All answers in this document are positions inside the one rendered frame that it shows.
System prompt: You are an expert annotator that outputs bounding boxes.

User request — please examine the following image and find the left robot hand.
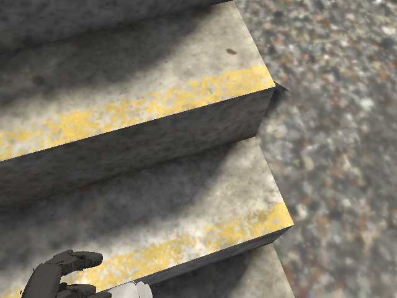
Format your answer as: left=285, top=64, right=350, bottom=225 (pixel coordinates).
left=20, top=250, right=112, bottom=298

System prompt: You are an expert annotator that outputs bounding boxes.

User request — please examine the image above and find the robot left thigh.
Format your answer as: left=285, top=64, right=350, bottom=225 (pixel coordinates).
left=108, top=281, right=153, bottom=298

